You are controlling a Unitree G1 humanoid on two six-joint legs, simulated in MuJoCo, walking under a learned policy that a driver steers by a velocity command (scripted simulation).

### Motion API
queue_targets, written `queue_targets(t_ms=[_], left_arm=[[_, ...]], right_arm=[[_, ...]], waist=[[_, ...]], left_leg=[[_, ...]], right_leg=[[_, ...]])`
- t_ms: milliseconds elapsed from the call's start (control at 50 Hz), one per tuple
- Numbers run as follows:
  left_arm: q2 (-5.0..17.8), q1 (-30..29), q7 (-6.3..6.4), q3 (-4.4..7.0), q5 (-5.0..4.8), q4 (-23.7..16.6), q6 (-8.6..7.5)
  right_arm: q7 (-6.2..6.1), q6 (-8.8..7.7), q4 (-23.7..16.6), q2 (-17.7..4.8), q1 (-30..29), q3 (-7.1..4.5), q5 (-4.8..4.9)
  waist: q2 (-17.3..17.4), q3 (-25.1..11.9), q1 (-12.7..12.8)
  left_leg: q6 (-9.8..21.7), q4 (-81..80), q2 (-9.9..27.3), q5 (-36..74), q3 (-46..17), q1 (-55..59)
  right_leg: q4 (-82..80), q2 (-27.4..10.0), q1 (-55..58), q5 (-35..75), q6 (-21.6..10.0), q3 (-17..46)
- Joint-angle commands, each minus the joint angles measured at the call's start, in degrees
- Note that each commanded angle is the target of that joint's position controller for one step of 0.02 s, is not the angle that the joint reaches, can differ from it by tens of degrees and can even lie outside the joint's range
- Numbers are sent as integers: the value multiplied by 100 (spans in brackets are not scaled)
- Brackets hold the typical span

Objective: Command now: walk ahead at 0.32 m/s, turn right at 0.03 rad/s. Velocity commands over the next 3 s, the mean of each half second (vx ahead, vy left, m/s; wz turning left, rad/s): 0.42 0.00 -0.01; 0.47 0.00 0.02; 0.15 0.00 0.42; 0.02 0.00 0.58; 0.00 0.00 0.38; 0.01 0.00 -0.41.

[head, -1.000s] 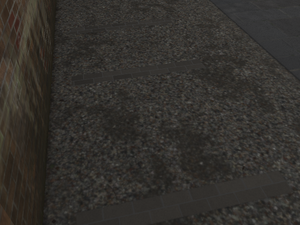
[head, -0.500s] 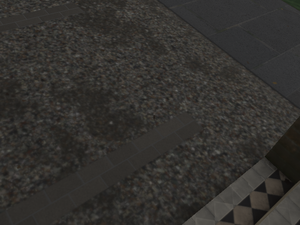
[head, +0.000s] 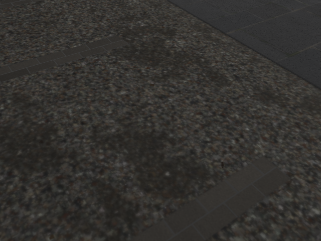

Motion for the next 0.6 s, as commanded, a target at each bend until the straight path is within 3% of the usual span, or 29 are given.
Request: queue_targets(t_ms=[20,40,60,80,100,120,140,160,180,200,220,260,280,300,320,360,400,420,440,460,480,500,520,540,560,580,600], left_arm=[[622,217,156,31,218,-91,176],[590,81,211,41,243,-164,286],[360,-105,160,34,123,-201,318],[-335,214,-12,-108,35,-393,347],[-403,36,-63,-242,122,-521,324],[-302,-387,-68,-251,232,-572,334],[-347,-613,-102,-422,314,-847,282],[17,-1240,-159,-350,279,-872,308],[131,-1358,-139,-320,268,-913,327],[110,-1183,-132,-324,199,-853,330],[-137,-1422,-157,-444,219,-1030,390],[3,-911,-128,-376,235,-856,383],[59,-739,-137,-350,151,-875,388],[49,-959,-133,-361,112,-984,370],[88,-1156,-108,-366,2,-1011,307],[-118,-1771,-182,-426,1,-1172,226],[-265,-1992,-216,-465,-62,-1204,212],[-279,-1861,-208,-452,-72,-1184,205],[-234,-1590,-192,-432,-62,-1097,185],[-179,-1258,-191,-392,-11,-960,80],[-97,-236,-197,-330,-36,-609,-37],[224,838,-159,-205,-30,-268,-140],[941,1734,-120,-38,61,-258,-204],[1101,1874,-118,65,8,-100,-85],[850,1334,-127,33,-108,-78,-21],[592,678,-119,-6,-61,-196,-36],[351,332,-117,-55,-22,-274,-99]], right_arm=[[26,-21,115,-455,464,-162,152],[82,-5,603,-638,1544,-295,208],[144,-28,758,-898,2285,-351,274],[207,-14,976,-913,2325,-234,123],[191,19,999,-671,2578,-203,275],[131,49,938,-389,2735,-99,369],[-147,69,930,-1199,2619,-410,323],[-270,55,703,-792,1966,-259,258],[-330,-41,484,-724,1178,-199,-5],[-301,-112,377,-557,704,-107,-88],[-364,-187,311,-407,406,-21,32],[-349,-275,277,-545,308,-30,209],[-319,-284,257,-529,338,-61,330],[-319,-290,295,-408,541,-52,351],[-321,-255,366,-190,851,-2,369],[-348,-233,452,-41,1396,15,297],[-372,-229,564,-192,1712,-2,190],[-381,-225,621,-263,1817,-32,117],[-385,-219,710,-310,1963,-44,92],[-371,-207,706,-377,1972,-67,-22],[-370,-192,692,-447,1835,-97,-68],[-329,-216,567,-406,1568,-109,-19],[-258,-242,377,135,1941,26,-38],[-127,-277,425,341,2076,22,137],[-136,-280,218,-261,1272,-121,3],[-114,-342,-6,-250,680,-142,24],[-130,-374,-117,-158,398,-123,31]], waist=[[-583,1087,-45],[-106,553,-508],[852,148,-1001],[2217,488,-273],[2544,181,-364],[2090,37,-459],[2615,-214,-652],[1319,478,-405],[598,779,-149],[315,1146,156],[61,1537,373],[498,1260,524],[594,1148,585],[308,1149,519],[146,1274,282],[-22,1429,-154],[-77,1566,-358],[-115,1553,-335],[-71,1302,-283],[-10,993,-138],[-7,463,349],[190,-268,858],[-877,-1362,921],[-1918,-1875,889],[-1049,-997,808],[-1009,-120,699],[-697,261,530]], left_leg=[[118,-1450,319,-22,355,613],[244,-1353,274,-657,247,2063],[530,-821,416,749,230,2739],[86,1211,266,970,300,3342],[38,1441,487,-477,-494,3479],[116,1087,585,-1695,-929,3458],[844,-576,1555,-6103,-3183,3090],[943,-1286,1618,-7411,-3609,2337],[816,-1054,1488,-7521,-3222,1359],[626,-1043,1083,-6961,-2435,315],[739,-1409,709,-6447,-1690,-1014],[977,-1671,679,-5086,-1260,-1161],[1023,-1632,695,-4602,-1038,-722],[1059,-1673,690,-4230,-875,-341],[980,-1635,463,-3947,-359,111],[943,-1837,300,-3305,-102,762],[942,-1990,322,-2521,-67,1409],[932,-1755,336,-1799,5,1951],[889,-1324,346,-626,86,2452],[769,-732,274,375,128,2794],[677,243,226,993,296,2815],[585,1455,108,401,458,2085],[522,3348,-187,-2235,518,655],[328,5236,-1333,-5973,412,-1165],[527,5304,-917,-5341,0,-1919],[574,5110,-641,-4772,190,-2152],[553,4699,-400,-4340,186,-1933]], right_leg=[[354,-1083,-991,3296,-1055,1281],[1685,-867,-1621,3096,-1075,1194],[4298,86,-2170,1127,-921,557],[6065,640,-4682,-795,-871,121],[6632,389,-5978,-523,-1024,268],[6840,123,-6692,-145,-989,231],[6092,-187,-7026,610,-907,472],[5845,-445,-7144,1384,-819,548],[4735,-709,-6440,2890,-647,1031],[3769,-494,-5834,3826,-405,1003],[2432,-498,-4792,4444,-237,726],[1490,-517,-3502,5181,-162,768],[1130,-598,-3413,5438,-204,903],[691,-634,-3403,5734,-287,924],[-251,-622,-3387,5790,-323,720],[-1724,-426,-2887,5775,-389,378],[-2461,-217,-2442,5216,-456,25],[-2858,-111,-2376,4740,-488,-12],[-3023,72,-2103,4408,-574,-96],[-3230,273,-1723,4293,-694,-154],[-3449,504,-707,4134,-776,-216],[-3338,110,842,4278,-988,288],[-2953,-1538,2651,4226,-1486,2382],[-4266,-2433,3533,3526,-2282,4990],[-4660,-2013,2910,2091,-1899,4539],[-4822,-1844,2002,2296,-1742,3747],[-5021,-1668,1225,3386,-1659,3120]])
Next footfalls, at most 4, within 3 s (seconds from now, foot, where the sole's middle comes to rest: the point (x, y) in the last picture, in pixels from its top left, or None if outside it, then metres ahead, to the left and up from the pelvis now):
0.04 left None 0.13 0.15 -0.88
0.50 right None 0.46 -0.03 -0.88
0.98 left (121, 219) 0.78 0.15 -0.88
1.58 right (159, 216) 0.79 -0.04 -0.88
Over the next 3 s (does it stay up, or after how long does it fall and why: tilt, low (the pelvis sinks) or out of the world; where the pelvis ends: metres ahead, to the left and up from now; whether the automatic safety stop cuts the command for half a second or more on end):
stays up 0.63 0.03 -0.11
